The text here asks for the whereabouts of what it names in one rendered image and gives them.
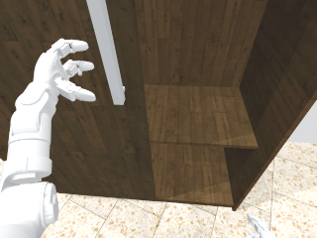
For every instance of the handle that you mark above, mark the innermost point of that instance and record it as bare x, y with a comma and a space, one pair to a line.
102, 29

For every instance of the right robot hand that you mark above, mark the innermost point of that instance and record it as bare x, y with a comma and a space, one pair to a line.
260, 226

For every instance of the left robot forearm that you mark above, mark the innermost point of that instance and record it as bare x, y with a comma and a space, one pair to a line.
30, 137

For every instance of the robot left upper arm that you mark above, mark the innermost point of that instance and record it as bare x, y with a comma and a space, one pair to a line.
26, 210

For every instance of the left robot hand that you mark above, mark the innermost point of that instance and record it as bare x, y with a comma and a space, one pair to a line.
49, 70

